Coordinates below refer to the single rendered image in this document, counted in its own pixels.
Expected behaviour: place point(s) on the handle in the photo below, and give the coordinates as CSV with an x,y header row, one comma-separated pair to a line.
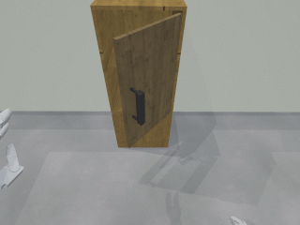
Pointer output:
x,y
140,106

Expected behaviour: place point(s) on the cupboard door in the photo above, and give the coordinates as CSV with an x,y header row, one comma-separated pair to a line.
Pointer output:
x,y
146,60

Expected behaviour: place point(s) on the robot left hand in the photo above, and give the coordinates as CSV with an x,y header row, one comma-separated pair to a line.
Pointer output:
x,y
12,170

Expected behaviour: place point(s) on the robot right hand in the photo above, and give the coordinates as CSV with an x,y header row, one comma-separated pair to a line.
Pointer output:
x,y
236,221

